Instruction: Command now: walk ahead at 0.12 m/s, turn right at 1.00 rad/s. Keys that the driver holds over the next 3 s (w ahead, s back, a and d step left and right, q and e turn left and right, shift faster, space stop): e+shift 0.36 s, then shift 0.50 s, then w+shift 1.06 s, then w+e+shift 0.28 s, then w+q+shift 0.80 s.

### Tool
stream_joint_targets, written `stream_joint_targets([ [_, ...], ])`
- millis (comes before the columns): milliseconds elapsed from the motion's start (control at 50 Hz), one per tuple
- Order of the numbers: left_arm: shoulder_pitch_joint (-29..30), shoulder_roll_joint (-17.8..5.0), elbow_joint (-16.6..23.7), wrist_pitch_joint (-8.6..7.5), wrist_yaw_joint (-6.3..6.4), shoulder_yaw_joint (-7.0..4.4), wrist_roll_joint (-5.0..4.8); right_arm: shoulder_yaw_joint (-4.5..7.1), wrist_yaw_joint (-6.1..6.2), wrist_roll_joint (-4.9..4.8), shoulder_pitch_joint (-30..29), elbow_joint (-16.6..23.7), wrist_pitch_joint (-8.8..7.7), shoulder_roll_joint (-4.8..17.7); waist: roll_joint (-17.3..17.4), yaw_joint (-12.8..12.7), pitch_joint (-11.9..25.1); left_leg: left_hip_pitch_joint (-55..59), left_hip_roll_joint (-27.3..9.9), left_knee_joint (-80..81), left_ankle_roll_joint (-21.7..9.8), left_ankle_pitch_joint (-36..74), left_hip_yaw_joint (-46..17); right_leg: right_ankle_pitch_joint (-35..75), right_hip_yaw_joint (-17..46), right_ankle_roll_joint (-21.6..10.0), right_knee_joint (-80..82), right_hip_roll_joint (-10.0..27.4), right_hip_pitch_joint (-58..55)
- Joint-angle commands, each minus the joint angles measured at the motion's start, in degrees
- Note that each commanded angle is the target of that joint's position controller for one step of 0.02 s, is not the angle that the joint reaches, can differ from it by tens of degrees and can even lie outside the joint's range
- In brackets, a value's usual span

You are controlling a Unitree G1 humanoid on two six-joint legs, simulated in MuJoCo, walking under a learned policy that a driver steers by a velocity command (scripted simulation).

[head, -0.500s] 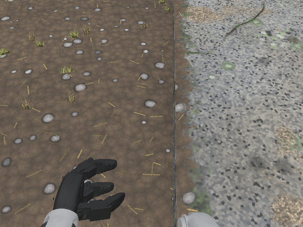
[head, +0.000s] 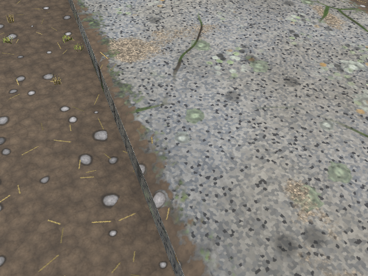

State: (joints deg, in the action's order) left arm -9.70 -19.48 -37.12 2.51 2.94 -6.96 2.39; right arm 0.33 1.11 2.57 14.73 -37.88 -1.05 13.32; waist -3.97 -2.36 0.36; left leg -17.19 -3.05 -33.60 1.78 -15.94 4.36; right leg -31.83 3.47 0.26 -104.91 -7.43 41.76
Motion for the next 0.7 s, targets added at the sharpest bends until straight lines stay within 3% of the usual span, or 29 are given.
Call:
stream_joint_targets([
  [20, 2.4, -1.2, 8.2, 1.98, -3.13, 1.01, -0.54, 2.52, 1.38, -0.47, -5.6, 6.1, -1.56, 10.2, 9.3, -1.7, -1.5, 4.6, -20.9, 14.5, -9.9, 25.2, -14.2, 11.9, 0.7, 2.9, 3.2, 7.6, 12.3],
  [60, 4.9, -0.6, 9.3, 3.02, -3.98, 0.95, -0.54, 2.68, 2.07, -0.86, 0.6, 2.9, -1.52, 9.8, 6.9, 0.7, -0.9, 6.5, -17.7, 13.0, -9.8, 29.8, -9.1, 14.8, -1.2, 2.0, 8.4, 7.0, 10.2],
  [100, 5.7, 1.0, 9.8, 3.35, -3.85, 1.3, -0.01, 2.82, 2.31, -1.04, 4.6, 1.1, -1.19, 9.3, 6.5, 1.8, 1.5, 12.1, -17.2, 11.0, -10.4, 35.8, -6.0, 14.3, -2.4, 0.7, 11.6, 6.9, 10.4],
  [140, 7.1, 2.7, 10.2, 3.34, -3.37, 1.77, 0.2, 2.72, 2.42, -0.2, 6.9, 0.3, -0.41, 8.0, 7.8, 3.2, 3.0, 17.4, -16.9, 9.1, -10.7, 41.5, -2.4, 12.1, -4.8, 0.2, 14.5, 6.6, 10.7],
  [180, 9.2, 2.7, 11.0, 3.36, -3.46, 1.88, 0.29, 2.58, 2.67, -0.12, 7.2, 0.4, 0.29, 7.3, 7.4, 3.9, 2.3, 19.6, -16.8, 8.5, -10.6, 42.4, -0.1, 12.0, -4.9, 0.1, 20.6, 7.6, 11.0],
  [280, 12.3, 5.3, 11.6, 2.9, -3.38, 2.68, -0.8, 3.18, 2.24, 0.05, 4.9, 1.1, 1.6, 7.8, 11.1, 4.3, 1.7, 20.4, -16.9, 6.3, -8.9, 48.9, 7.2, 11.1, -8.7, -1.1, 35.0, 8.4, 2.5],
  [320, 11.1, 5.9, 11.0, 2.56, -3.23, 2.78, -1.62, 3.57, 1.81, -0.77, 1.8, 1.7, 2.09, 9.0, 11.5, 2.6, 2.0, 16.0, -15.5, 3.5, -6.9, 55.7, 12.2, 11.1, -10.9, -2.8, 47.2, 6.7, -9.0],
  [360, 6.9, 4.0, 9.1, 2.2, -2.85, 1.81, -1.95, 4.48, 0.75, -2.41, 3.4, 0.5, 2.82, 11.4, 12.7, 1.6, 4.9, 16.6, -16.4, -4.3, -5.8, 65.9, 13.5, 9.3, -14.2, -4.7, 56.6, 2.7, -18.7],
  [380, 2.5, 2.8, 7.7, 1.77, -2.36, 1.22, -1.52, 4.79, 0.05, -3.28, 3.2, 0.4, 3.28, 11.8, 13.9, 0.5, 6.9, 15.5, -16.7, -10.9, -5.4, 67.4, 12.9, 9.2, -14.0, -6.0, 62.7, 1.5, -24.3],
  [400, -4.3, 2.9, 5.4, 0.6, -1.32, 0.96, -1.25, 4.94, -0.69, -4.44, 0.5, 0.4, 3.94, 12.1, 11.3, -3.7, 8.8, 8.5, -14.7, -21.7, -3.5, 61.0, 14.0, 17.9, -12.6, -7.6, 74.0, 0.5, -35.3],
  [420, -4.8, 0.9, 4.8, -0.29, -0.47, 0.28, -0.99, 4.4, -1.44, -4.56, 1.6, 1.2, 4.3, 8.0, 1.6, -3.5, 5.5, -10.7, -8.8, -36.1, -0.6, -1.7, 11.4, 38.3, 2.1, -11.0, 83.1, 7.3, -45.9],
  [440, -4.8, -6.7, 7.6, -0.21, -1.05, -1.0, -1.52, 3.1, -1.19, -1.72, 3.3, 5.4, 4.57, 3.2, -0.6, 1.2, 7.5, -24.3, -2.2, -55.9, 3.6, -21.8, 5.8, 87.8, 23.3, -19.5, 70.5, 25.7, -49.7],
  [460, -8.0, -8.3, 7.5, -0.1, -0.88, -1.9, -2.25, 3.22, -0.78, -0.15, -0.7, 6.6, 4.1, 5.5, 2.4, -4.6, 15.4, -22.2, -0.9, -57.0, 5.2, -18.1, -2.5, 79.3, 28.6, -27.8, 79.0, 31.5, -45.1],
  [480, -3.2, -5.9, 7.0, -0.17, -0.68, -0.83, -2.34, 3.02, -0.26, -0.81, -3.0, 6.8, 4.07, 4.5, 3.1, -1.2, 8.8, -21.1, -2.7, -53.0, 5.0, -13.4, -4.9, 63.2, 24.1, -26.2, 82.1, 29.5, -36.3],
  [500, 2.5, -2.3, 7.1, -0.15, -0.36, 0.38, -2.3, 3.25, -0.15, -1.09, -3.2, 6.4, 3.9, 4.8, 1.4, 2.2, 2.8, -19.1, -2.9, -47.9, 4.3, -11.4, -4.1, 55.4, 17.6, -21.7, 82.5, 24.3, -29.3],
  [520, 4.9, 0.3, 6.7, -0.39, -0.11, 1.51, -2.12, 3.52, -0.13, -0.97, -2.3, 5.9, 4.11, 5.2, -0.2, 4.3, 0.6, -16.3, -2.3, -44.2, 3.9, -11.1, -3.9, 55.8, 13.3, -18.4, 81.6, 20.2, -25.5],
  [560, 4.9, 1.8, 5.6, -0.87, -0.44, 2.3, -1.2, 3.59, -0.37, -0.99, 1.2, 4.3, 5.33, 5.5, -0.9, 5.8, 1.4, -10.4, -0.3, -34.5, 3.0, -10.6, -1.8, 61.0, 6.8, -15.0, 80.3, 16.2, -23.6],
  [620, 0.7, 0.0, 3.3, -1.22, -1.4, 1.54, 0.03, 1.98, -0.41, -2.26, -0.4, 4.4, 4.99, 1.7, -2.1, 3.1, 5.6, -5.1, 1.9, -18.0, 1.2, -11.0, -0.5, 62.6, 5.7, -12.3, 78.9, 15.0, -29.5],
  [660, -1.9, -0.2, 2.3, -0.99, -1.79, 1.45, 0.15, 1.76, 0.07, -2.78, -1.6, 4.9, 4.57, 1.3, -5.0, 1.0, 7.0, -2.7, 2.6, -11.6, 0.4, -8.4, -0.4, 57.6, 7.5, -11.7, 78.3, 16.1, -31.2],
  [700, -1.3, 0.2, 2.2, -0.71, -1.96, 1.75, -0.31, 1.83, 0.33, -2.48, -1.2, 4.8, 4.13, 1.0, -4.6, 1.8, 6.8, 2.6, 2.9, -2.4, -0.5, -2.2, 0.0, 49.4, 9.1, -10.1, 77.4, 16.0, -28.9],
])
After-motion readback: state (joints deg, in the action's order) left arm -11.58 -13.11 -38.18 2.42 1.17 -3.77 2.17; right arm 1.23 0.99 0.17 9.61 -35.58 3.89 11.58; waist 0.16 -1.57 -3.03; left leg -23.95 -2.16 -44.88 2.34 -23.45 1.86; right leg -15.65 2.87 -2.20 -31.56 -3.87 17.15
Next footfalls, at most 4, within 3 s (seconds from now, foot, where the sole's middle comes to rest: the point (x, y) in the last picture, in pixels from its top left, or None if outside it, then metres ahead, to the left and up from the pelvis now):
0.42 right None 0.12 -0.04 -0.76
0.74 left None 0.24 0.14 -0.76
1.06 right None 0.09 0.03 -0.76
1.36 left None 0.41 0.07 -0.76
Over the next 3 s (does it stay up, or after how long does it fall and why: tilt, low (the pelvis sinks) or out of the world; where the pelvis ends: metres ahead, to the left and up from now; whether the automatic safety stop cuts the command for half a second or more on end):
stays up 1.36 -0.76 0.11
